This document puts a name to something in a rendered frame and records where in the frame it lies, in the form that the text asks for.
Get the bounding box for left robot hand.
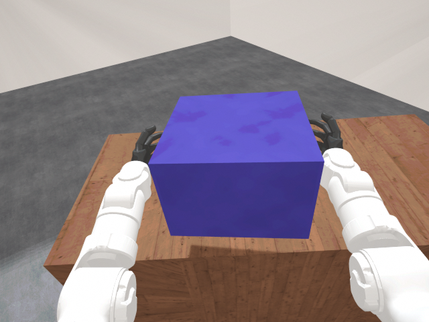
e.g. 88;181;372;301
131;125;163;173

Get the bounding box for robot left forearm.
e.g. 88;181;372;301
57;161;151;322

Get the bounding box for right robot hand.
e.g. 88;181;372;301
308;112;343;155

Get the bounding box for carton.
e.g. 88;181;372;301
148;91;324;239

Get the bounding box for left robot upper arm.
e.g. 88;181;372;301
58;268;137;322

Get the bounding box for robot right forearm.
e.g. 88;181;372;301
320;148;429;263

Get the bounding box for pedestal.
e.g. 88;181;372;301
43;114;429;322

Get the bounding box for right robot upper arm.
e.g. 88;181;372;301
349;246;429;322

